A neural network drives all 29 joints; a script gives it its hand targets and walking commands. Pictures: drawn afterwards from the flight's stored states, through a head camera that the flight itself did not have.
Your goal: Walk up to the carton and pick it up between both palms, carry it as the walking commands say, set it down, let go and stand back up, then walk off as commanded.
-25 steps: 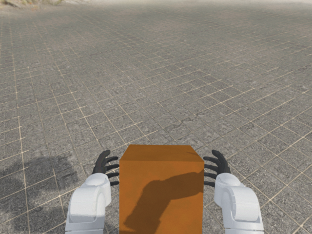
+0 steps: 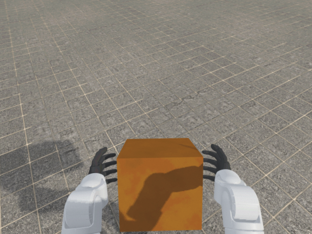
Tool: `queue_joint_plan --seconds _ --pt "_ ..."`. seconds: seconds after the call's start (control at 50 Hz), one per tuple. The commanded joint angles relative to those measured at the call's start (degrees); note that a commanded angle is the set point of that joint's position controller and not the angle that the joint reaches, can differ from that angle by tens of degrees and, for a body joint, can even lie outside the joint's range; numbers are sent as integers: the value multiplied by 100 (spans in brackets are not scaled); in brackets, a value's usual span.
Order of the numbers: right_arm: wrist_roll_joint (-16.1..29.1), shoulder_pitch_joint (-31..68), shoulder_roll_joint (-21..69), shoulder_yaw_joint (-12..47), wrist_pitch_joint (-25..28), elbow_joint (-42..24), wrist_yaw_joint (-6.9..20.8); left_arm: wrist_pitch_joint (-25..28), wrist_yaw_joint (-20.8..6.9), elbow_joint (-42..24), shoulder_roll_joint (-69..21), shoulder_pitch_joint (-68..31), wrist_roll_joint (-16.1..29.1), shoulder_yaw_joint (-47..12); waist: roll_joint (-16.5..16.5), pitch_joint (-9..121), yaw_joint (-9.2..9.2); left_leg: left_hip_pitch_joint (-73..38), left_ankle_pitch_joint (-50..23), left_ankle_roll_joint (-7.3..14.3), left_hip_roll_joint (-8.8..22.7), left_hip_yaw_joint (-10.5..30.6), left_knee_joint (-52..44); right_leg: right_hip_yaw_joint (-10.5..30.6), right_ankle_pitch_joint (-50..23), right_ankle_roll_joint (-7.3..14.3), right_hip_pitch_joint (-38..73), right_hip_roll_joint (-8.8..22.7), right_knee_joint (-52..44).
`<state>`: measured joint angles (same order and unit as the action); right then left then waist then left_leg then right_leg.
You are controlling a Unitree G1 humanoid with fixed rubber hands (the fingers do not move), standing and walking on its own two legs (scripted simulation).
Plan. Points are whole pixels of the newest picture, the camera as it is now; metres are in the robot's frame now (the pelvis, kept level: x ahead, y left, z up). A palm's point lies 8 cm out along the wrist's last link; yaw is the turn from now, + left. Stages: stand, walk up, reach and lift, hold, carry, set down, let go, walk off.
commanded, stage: carry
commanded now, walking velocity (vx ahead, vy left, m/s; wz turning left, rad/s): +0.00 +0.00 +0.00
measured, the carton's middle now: (159, 178) +0.32 +0.01 -0.06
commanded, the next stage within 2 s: hold in 1.94 s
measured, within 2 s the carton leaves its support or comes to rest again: neither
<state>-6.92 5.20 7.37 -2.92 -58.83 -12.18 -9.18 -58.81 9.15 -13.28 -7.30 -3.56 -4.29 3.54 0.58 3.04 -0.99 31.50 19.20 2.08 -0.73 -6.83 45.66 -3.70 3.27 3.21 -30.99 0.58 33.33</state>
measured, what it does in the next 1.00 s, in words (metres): steps on the spot: left foot, then right foot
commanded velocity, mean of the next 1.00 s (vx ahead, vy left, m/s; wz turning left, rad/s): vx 0.00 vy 0.00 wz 0.00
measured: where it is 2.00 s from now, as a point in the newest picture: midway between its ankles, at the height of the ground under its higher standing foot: outside the picture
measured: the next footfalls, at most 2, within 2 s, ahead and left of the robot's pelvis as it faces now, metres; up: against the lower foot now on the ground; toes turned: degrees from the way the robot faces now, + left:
left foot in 0.12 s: +0.03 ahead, +0.07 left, +0.00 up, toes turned -1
right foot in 0.32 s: +0.07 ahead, -0.12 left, +0.00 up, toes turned +7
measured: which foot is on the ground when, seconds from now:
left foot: up 0.00-0.10, down 0.12-1.00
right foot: down 0.00-0.14, up 0.16-0.30, down 0.32-1.00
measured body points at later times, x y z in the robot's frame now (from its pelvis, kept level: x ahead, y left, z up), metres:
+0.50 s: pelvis -0.01 +0.01 +0.01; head -0.01 +0.00 +0.46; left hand +0.26 +0.16 +0.06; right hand +0.26 -0.14 +0.06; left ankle -0.01 +0.06 -0.71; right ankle +0.03 -0.12 -0.71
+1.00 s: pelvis -0.02 +0.00 +0.02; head -0.01 +0.00 +0.47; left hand +0.26 +0.14 +0.03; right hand +0.26 -0.16 +0.03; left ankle -0.01 +0.06 -0.71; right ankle +0.03 -0.12 -0.71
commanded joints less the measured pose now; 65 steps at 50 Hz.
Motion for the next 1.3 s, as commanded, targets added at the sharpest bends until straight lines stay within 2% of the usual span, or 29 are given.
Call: queue_joint_plan --seconds 0.0,0.04,0.08,0.1,0.12,0.14,0.16,0.2,0.24,0.28,0.3,0.38,0.4,0.44,0.48,0.54,0.62,0.68,0.72,0.74,0.76,0.78,0.9,0.96,1.04,1.06,1.12,1.2,1.28 --pt "1663 2388 5210 3261 402 -655 1476 360 -1544 -800 -5297 -3063 1709 -3257 -1599 2191 341 -2636 577 279 -390 -217 630 811 3525 -456 -831 1222 -2867" --pt "1659 2405 5260 3209 440 -406 1581 444 -1505 -973 -5223 -3199 1516 -3424 -462 2084 273 -2324 932 293 -308 -224 -1507 703 2855 -439 188 857 -1981" --pt "1900 2982 5265 3369 608 -882 1704 580 -1518 -982 -5236 -3122 1455 -3354 1183 1938 52 -1652 2234 395 1056 2008 -3210 395 1944 -510 617 331 -135" --pt "1895 3242 5165 3275 727 -1066 1733 706 -1506 -1021 -5233 -3530 1408 -3380 1110 1524 -5 -1293 2465 314 1604 2419 -3469 209 1628 -439 424 153 128" --pt "1004 3052 3986 2049 951 944 1791 900 -1552 990 -4168 -3129 447 -2096 1053 1489 34 -1256 2120 544 1945 2606 -3426 156 1446 -464 305 262 359" --pt "1868 3201 4985 3173 946 -702 1808 928 -1458 -784 -5214 -3509 1276 -3357 1149 1387 13 -1031 1526 539 1739 2212 -3364 212 1241 -415 492 264 821" --pt "1871 3166 4998 3021 1034 -545 1829 1021 -1426 -851 -5135 -3751 1294 -3373 1116 1553 18 -884 1255 575 1677 2133 -3297 255 1131 -344 705 217 1165" --pt "962 3122 3833 1878 1377 1617 1863 1371 -1506 1741 -4030 -3435 364 -1975 474 1393 7 -1310 -879 459 1417 1453 -2812 115 1234 -348 728 161 886" --pt "1858 3256 4804 3066 1608 -649 1761 1677 -1530 -1071 -4703 -3990 1525 -3197 85 2156 63 -2225 -3330 379 1362 1443 -2041 26 974 -314 1174 167 -337" --pt "1817 3419 4869 3241 1626 -666 1723 1680 -1516 -897 -4766 -3998 1429 -3262 -24 2463 63 -2320 -4611 128 1164 1134 -1525 144 -244 -367 2029 414 -521" --pt "2164 3680 4978 3532 1511 -1799 1578 1480 -1398 -1446 -5163 -3658 1664 -3482 49 2755 72 -2472 -4401 86 1019 1004 -1314 167 -686 -323 2245 464 -254" --pt "1743 2326 4773 3103 1077 -500 1554 1135 -1317 -880 -4621 -3044 1348 -3292 269 3098 109 -2565 -3450 81 826 763 -1589 332 -679 -166 2001 606 32" --pt "1812 2364 4608 3242 1082 -1284 1542 1107 -1330 -1379 -4724 -3066 1556 -3542 375 2877 92 -2398 -3438 168 844 729 -1662 338 -439 -167 1858 669 31" --pt "1442 2339 4182 2747 996 -13 1502 1047 -1304 -64 -4126 -2692 1043 -2751 57 2749 97 -2530 -2925 235 870 775 -1608 366 -249 -163 1737 649 -72" --pt "1615 2766 4024 2770 1095 -565 1419 1134 -1260 -410 -4000 -2898 1162 -2637 -319 2498 94 -2232 -2719 193 894 874 -1663 359 -210 -208 1769 659 -135" --pt "1363 2731 4431 2651 1129 19 1430 1214 -1402 -246 -4270 -3379 1246 -2722 -508 1640 75 -1320 -165 311 747 1016 -2163 339 1128 -220 1539 611 -460" --pt "953 2473 4191 2282 1295 1239 1562 1349 -1497 733 -4022 -3375 842 -2572 261 1566 86 -1642 -1054 197 910 1070 -2300 409 1007 -208 1215 602 -387" --pt "1575 3577 4535 3033 1534 -489 1570 1519 -1540 -45 -4704 -3544 1291 -2982 -427 1476 83 -1395 -611 230 747 1040 -2156 436 874 -190 1448 594 -455" --pt "1345 3436 4631 2767 1630 739 1728 1742 -1618 321 -4383 -3923 1001 -2662 -298 1728 75 -1556 -886 205 772 928 -2050 467 415 -172 1682 678 -474" --pt "1588 3594 4822 2979 1711 336 1715 1792 -1608 17 -4553 -3908 1184 -2869 47 1877 63 -1651 -710 283 758 969 -2120 520 754 -175 1492 574 -512" --pt "1825 3758 4919 3369 1719 -502 1669 1755 -1599 -533 -4723 -3920 1436 -3169 -471 1842 85 -1584 -503 329 811 1024 -2084 495 871 -119 1664 527 -591" --pt "1507 3528 4757 3007 1720 433 1700 1797 -1638 137 -4401 -3803 1147 -2787 -367 1965 51 -1654 -858 303 737 1007 -1991 612 296 -129 1772 653 -589" --pt "1737 2838 4972 3253 1701 -248 1700 1721 -1553 -932 -4565 -3628 1384 -3423 240 2562 82 -2121 -2050 361 783 942 -1839 547 65 -111 1841 645 -317" --pt "1569 3394 4396 3102 1805 -4 1705 1738 -1606 555 -4342 -2961 953 -2765 -116 2513 66 -2006 -1831 314 765 869 -1745 532 -220 -58 2047 649 -303" --pt "1612 2899 4763 3154 1832 67 1797 1848 -1630 -417 -4473 -3673 1247 -3312 378 2213 51 -1938 -2561 233 805 974 -1857 597 -267 -15 1922 637 -126" --pt "1456 2851 4509 2977 1870 197 1785 1883 -1677 28 -4301 -3460 1102 -3061 -139 2463 64 -1987 -2596 319 883 1024 -1750 512 -260 -83 2027 626 -194" --pt "1474 2974 4636 3023 1687 7 1795 1687 -1644 -129 -4640 -3500 1121 -3277 354 2210 91 -2178 -2282 314 780 904 -1841 516 -20 -82 1580 590 -107" --pt "1596 3338 4903 3203 1618 -106 1788 1633 -1689 -278 -4779 -3711 1288 -3375 21 2094 75 -2040 -1468 338 895 881 -1985 397 536 -109 1644 487 -274" --pt "1279 3012 4426 2787 1684 485 1792 1704 -1699 332 -4327 -3546 1011 -2906 -173 2370 88 -2161 -3035 217 894 872 -1636 370 -586 -115 1941 587 -45"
